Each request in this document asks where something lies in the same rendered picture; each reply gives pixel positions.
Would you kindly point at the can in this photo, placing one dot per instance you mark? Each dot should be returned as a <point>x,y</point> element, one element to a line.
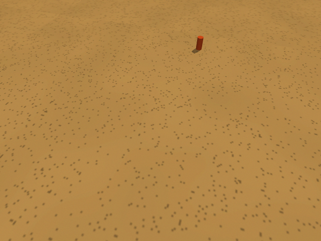
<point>199,42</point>

